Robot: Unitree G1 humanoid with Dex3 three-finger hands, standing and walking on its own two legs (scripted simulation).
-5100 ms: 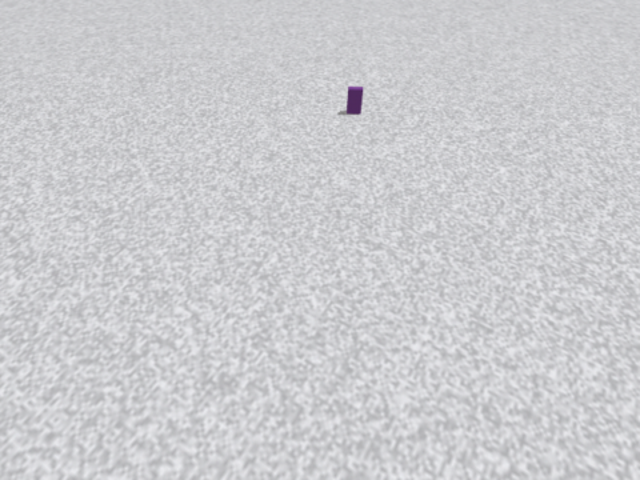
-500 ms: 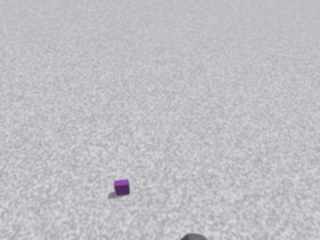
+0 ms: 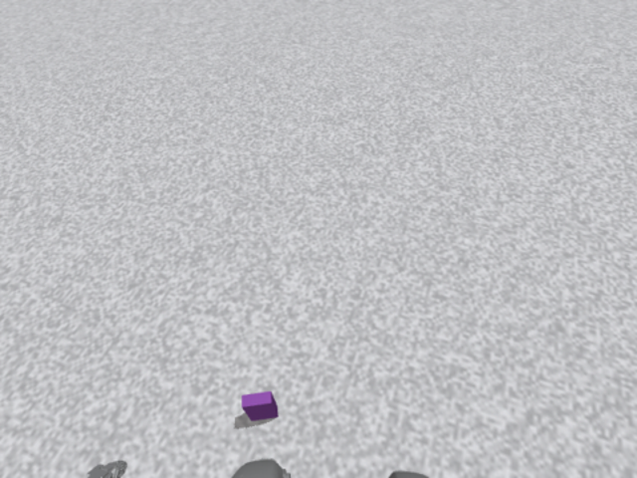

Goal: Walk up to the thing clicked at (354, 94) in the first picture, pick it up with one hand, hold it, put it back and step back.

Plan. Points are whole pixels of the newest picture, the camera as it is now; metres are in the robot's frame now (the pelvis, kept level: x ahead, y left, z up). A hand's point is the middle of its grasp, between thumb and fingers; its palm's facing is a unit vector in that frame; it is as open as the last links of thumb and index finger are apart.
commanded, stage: walk up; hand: left
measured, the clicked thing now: (260, 406) +0.39 +0.21 -0.69
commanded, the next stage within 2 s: stand in 1.36 s
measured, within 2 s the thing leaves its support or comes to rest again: neither
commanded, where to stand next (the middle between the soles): +0.07 +0.00 m, yaw +0 degrees
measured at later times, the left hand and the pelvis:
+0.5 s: hand out of the picture +0.10 +0.28 -0.14, palm faces +0.02 -0.94 -0.33, open 7.4 cm; pelvis +0.04 +0.02 +0.02, yaw +1 degrees
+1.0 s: hand out of the picture +0.12 +0.27 -0.14, palm faces +0.01 -0.95 -0.32, open 7.4 cm; pelvis +0.05 +0.01 +0.02, yaw +1 degrees
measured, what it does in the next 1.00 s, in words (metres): steps on the spot: left foot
